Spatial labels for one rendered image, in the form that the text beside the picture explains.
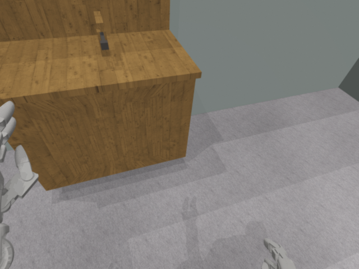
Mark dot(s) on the counter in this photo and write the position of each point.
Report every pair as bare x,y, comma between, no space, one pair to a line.
84,113

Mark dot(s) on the left robot forearm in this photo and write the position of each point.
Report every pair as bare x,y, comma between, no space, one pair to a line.
6,248

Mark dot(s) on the tap lever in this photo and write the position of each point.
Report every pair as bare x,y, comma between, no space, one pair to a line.
103,42

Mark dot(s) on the left robot hand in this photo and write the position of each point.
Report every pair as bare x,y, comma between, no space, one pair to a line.
19,184

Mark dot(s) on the right robot hand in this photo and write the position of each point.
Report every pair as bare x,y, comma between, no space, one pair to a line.
279,255

